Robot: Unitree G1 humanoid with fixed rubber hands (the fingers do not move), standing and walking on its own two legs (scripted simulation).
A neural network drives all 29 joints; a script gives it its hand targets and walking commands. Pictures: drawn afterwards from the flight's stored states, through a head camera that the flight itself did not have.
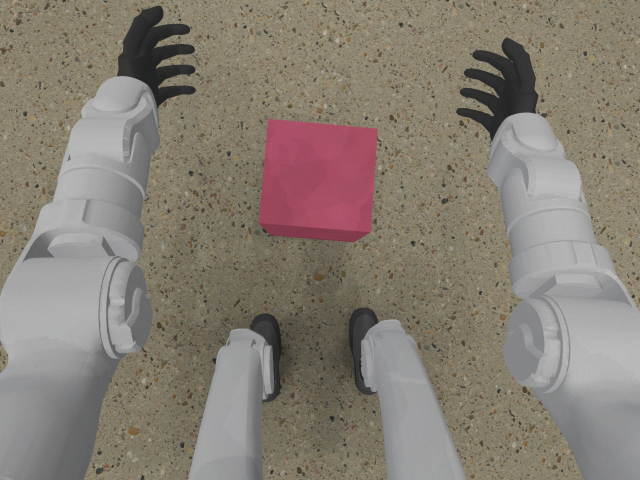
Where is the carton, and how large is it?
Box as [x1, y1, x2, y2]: [259, 119, 377, 241]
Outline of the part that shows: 268,119 259,223 271,235 354,241 370,231 377,129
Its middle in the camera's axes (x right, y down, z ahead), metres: +0.00 -0.12 +0.86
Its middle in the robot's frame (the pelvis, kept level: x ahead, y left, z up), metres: +0.52 -0.03 -0.52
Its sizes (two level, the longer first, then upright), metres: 0.210 0.200 0.250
